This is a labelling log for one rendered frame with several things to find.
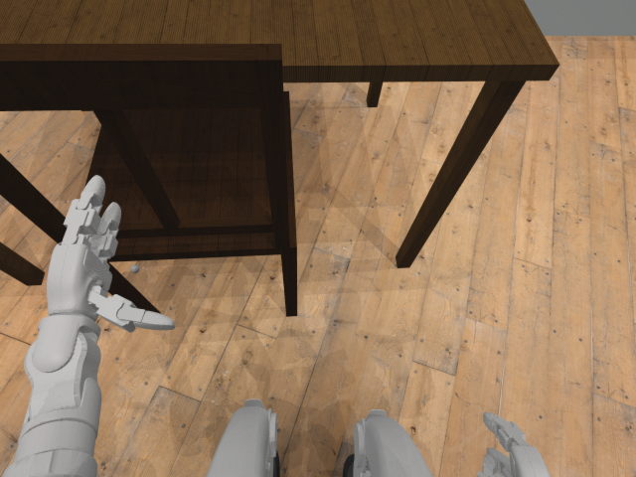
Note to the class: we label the robot thigh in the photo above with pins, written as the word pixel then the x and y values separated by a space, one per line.
pixel 249 440
pixel 383 447

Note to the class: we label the chair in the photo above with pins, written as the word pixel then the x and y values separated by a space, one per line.
pixel 194 146

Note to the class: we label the left robot hand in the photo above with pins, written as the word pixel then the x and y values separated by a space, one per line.
pixel 80 260

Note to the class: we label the right robot thigh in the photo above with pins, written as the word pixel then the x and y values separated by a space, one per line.
pixel 383 447

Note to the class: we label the table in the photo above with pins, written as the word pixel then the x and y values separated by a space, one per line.
pixel 495 41

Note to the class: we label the right robot hand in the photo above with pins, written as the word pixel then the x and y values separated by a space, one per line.
pixel 525 460

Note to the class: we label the left robot thigh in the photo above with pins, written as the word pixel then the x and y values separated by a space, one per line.
pixel 249 440

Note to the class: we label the robot left forearm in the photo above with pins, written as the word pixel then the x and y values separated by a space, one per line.
pixel 61 424

